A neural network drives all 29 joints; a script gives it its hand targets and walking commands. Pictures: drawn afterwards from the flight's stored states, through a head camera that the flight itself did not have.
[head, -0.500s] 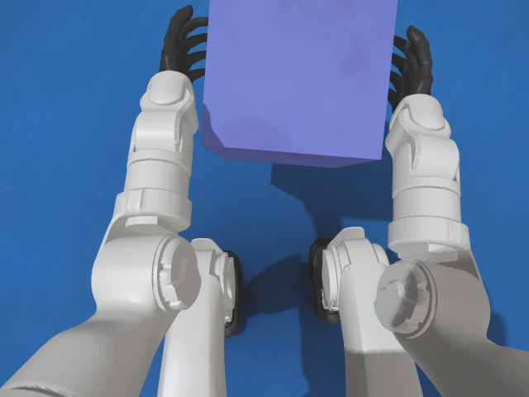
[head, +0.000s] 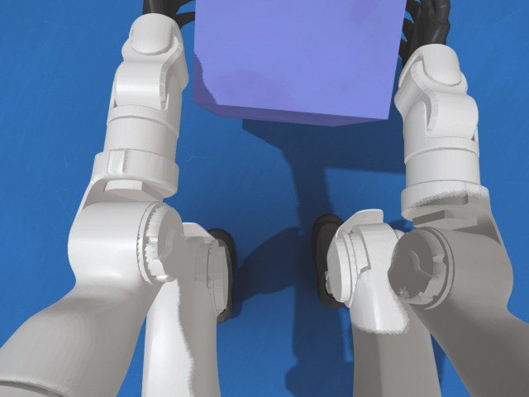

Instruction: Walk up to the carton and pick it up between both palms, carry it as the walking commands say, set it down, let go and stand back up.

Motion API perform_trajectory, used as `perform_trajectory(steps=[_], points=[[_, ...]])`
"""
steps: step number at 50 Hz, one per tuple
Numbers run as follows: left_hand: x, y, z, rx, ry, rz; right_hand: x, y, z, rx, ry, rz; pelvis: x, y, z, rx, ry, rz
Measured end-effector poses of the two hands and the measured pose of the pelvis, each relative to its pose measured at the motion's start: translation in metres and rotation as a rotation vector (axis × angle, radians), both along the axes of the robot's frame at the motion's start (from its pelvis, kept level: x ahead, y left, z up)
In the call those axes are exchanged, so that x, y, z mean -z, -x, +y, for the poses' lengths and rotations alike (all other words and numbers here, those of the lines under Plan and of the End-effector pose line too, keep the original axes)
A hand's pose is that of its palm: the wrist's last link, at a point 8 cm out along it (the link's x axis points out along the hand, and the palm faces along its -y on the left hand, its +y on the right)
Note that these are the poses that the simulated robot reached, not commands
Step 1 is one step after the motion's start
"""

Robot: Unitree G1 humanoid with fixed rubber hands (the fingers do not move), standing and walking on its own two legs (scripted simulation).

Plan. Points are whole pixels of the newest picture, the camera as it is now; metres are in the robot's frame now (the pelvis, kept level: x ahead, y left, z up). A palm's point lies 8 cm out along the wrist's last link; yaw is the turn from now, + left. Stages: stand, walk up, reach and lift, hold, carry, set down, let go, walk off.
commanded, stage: set down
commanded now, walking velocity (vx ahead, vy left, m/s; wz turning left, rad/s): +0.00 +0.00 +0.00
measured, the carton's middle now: (289, 43) +0.54 -0.03 -0.22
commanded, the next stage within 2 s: none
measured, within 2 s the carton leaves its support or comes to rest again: rests again in 1.04 s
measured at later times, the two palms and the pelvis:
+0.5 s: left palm (172, 27) +0.56 +0.11 -0.18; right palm (412, 39) +0.53 -0.18 -0.17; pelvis +0.00 +0.00 -0.03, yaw +0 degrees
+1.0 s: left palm (179, 38) +0.55 +0.11 -0.21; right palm (409, 42) +0.53 -0.19 -0.19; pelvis +0.00 +0.00 -0.04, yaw +0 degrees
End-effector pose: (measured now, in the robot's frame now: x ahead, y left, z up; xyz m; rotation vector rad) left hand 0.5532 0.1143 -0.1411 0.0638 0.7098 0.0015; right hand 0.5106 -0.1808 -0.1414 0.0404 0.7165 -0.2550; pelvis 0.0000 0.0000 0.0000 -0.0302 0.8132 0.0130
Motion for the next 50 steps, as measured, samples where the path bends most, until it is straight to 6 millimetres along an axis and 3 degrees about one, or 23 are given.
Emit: perform_trajectory(steps=[14,31,50], points=[[0.039,-0.009,-0.002,0.007,0.005,0.007,0.024,-0.021,-0.005,-0.038,0.024,0.012,0.025,-0.005,0.001,0.007,0.004,-0.030],[0.043,-0.006,0.001,0.016,-0.008,0.021,0.032,-0.016,-0.003,-0.053,0.008,0.025,0.033,0.001,0.002,0.003,0.003,-0.065],[0.066,-0.001,-0.001,0.042,0.011,0.045,0.048,-0.019,-0.008,-0.063,0.017,0.047,0.039,-0.002,0.001,0.004,0.002,-0.080]])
